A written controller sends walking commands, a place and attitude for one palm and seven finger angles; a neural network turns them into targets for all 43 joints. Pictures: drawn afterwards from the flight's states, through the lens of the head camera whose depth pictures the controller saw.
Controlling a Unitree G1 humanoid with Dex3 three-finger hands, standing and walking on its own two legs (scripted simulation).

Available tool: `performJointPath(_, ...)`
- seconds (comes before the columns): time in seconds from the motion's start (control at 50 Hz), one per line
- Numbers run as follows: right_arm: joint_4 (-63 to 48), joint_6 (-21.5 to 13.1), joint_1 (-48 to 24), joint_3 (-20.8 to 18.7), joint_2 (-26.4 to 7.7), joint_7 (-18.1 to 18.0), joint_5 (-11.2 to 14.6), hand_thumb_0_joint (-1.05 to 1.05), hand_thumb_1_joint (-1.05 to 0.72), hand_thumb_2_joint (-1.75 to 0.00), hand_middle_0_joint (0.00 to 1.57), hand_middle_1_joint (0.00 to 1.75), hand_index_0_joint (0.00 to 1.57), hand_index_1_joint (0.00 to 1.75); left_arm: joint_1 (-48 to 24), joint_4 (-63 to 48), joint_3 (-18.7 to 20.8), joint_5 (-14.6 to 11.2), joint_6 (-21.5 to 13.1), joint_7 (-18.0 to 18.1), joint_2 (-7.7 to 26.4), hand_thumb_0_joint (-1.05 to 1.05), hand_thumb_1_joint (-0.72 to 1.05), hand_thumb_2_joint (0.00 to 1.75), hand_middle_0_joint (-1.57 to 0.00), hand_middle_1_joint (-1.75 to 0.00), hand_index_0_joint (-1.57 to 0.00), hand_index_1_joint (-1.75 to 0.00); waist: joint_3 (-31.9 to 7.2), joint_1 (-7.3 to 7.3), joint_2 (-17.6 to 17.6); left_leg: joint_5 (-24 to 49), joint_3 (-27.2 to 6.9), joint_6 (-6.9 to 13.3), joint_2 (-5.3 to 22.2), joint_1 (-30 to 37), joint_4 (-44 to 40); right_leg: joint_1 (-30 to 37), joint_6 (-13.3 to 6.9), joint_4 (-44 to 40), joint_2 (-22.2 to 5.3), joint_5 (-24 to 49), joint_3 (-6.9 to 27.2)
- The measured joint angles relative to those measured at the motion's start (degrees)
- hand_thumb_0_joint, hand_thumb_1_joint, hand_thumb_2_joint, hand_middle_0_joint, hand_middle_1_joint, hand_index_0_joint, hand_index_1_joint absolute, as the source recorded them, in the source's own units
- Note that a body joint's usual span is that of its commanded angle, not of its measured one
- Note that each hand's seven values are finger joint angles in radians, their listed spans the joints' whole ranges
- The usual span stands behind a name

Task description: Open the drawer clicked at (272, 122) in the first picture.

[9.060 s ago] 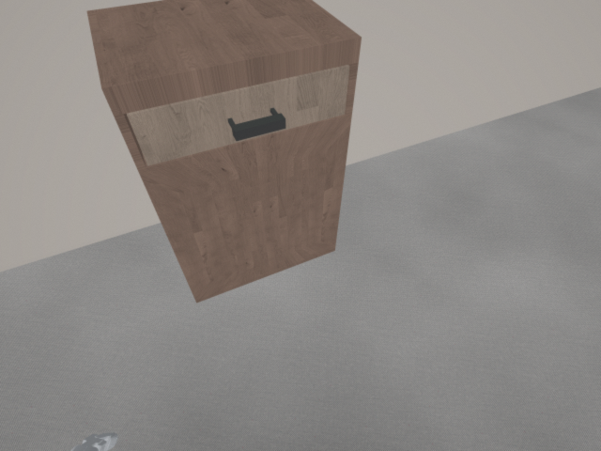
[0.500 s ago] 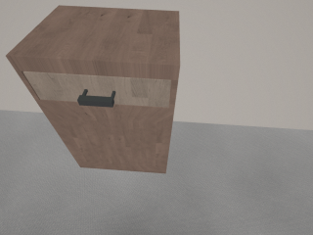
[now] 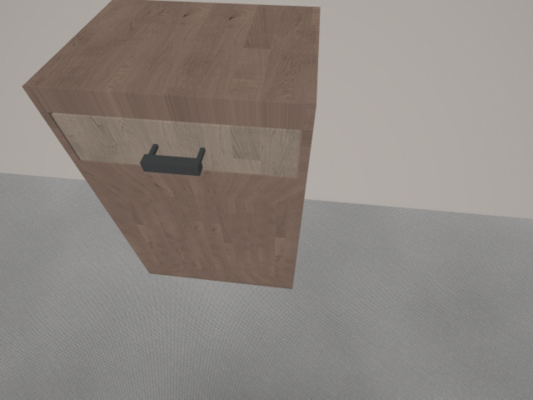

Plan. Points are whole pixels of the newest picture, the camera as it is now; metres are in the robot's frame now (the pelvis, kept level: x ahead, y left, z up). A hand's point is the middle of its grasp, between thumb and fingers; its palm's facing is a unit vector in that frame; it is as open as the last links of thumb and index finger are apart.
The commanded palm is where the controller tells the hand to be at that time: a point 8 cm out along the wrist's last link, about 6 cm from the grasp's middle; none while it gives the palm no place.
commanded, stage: come to a stop and stand still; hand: left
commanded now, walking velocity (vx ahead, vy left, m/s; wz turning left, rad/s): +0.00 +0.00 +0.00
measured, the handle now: (175, 157) +0.59 +0.25 -0.03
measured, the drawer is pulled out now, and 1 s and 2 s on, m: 0.00 0.00 0.00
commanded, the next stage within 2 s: look again from close up in 1.20 s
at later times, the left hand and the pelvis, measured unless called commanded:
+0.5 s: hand out of the picture +0.03 +0.21 -0.15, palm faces -0.01 -0.97 -0.25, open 7.3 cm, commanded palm none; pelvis -0.04 +0.01 +0.00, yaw -2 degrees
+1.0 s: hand out of the picture -0.11 +0.17 -0.17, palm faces +0.02 -0.98 -0.18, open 7.3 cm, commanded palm none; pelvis -0.07 +0.01 +0.00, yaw -2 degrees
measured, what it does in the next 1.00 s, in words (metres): shifts its weight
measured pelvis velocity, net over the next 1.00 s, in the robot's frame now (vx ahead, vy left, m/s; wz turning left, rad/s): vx -0.07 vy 0.01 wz -0.03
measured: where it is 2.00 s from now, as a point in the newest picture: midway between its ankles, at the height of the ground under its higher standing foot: outside the picture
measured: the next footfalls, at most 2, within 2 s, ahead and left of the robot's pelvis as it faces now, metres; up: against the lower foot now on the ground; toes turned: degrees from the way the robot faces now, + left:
none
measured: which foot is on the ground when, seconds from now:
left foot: down 0.00-1.00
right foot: down 0.00-1.00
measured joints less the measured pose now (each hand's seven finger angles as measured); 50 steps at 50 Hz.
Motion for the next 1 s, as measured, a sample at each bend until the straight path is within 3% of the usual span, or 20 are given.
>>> performJointPath(0.06,-3.8,-1.3,-0.7,0.1,-0.5,-0.8,-0.1,0.01,-0.90,-0.90,0.20,0.30,0.20,0.30,0.5,-1.6,-0.1,0.0,-0.2,0.5,0.9,0.01,0.91,0.89,-0.20,-0.30,-0.21,-0.30,-1.0,0.17,0.6,-0.9,0.5,0.6,-0.4,-1.0,2.9,-0.6,-0.6,1.7,-0.4,-0.5,0.7)
performJointPath(0.16,-7.8,-1.4,-3.2,0.3,-0.8,-1.1,0.0,0.01,-0.90,-0.90,0.20,0.30,0.20,0.30,0.7,-5.1,0.0,0.4,0.8,0.6,2.6,0.01,0.91,0.89,-0.20,-0.30,-0.21,-0.30,-2.9,0.35,1.4,-2.7,1.7,1.1,-0.3,-1.1,5.8,-0.7,1.3,3.5,-0.4,-1.6,2.0)
performJointPath(0.32,-7.9,-1.0,-5.4,0.9,-1.0,-0.3,0.1,0.01,-0.90,-0.90,0.20,0.30,0.20,0.30,-1.7,-8.0,-0.8,0.2,1.1,0.3,3.8,0.00,0.91,0.89,-0.20,-0.30,-0.20,-0.30,-4.1,0.76,1.1,-1.4,2.3,1.2,-0.3,-0.2,5.2,-0.2,1.6,3.2,-0.3,-0.1,2.7)
performJointPath(0.68,1.4,0.1,2.3,1.2,0.3,0.1,0.6,0.01,-0.90,-0.90,0.20,0.30,0.20,0.30,1.5,-1.2,-2.3,-0.2,1.0,-0.1,0.3,0.00,0.91,0.89,-0.20,-0.30,-0.21,-0.30,-2.4,-0.67,-0.7,5.8,1.8,0.7,0.3,0.7,-2.1,1.2,0.9,-5.0,0.7,7.4,2.0)
performJointPath(1.0,4.3,0.3,5.0,0.7,4.0,-0.3,0.5,0.01,-0.90,-0.90,0.20,0.30,0.20,0.30,5.7,3.1,-1.1,0.1,0.7,0.5,-2.5,0.00,0.91,0.89,-0.20,-0.30,-0.20,-0.30,-2.8,-0.53,0.0,7.0,1.5,0.5,0.8,-2.2,-1.3,-1.3,0.4,-4.8,1.1,8.8,1.8)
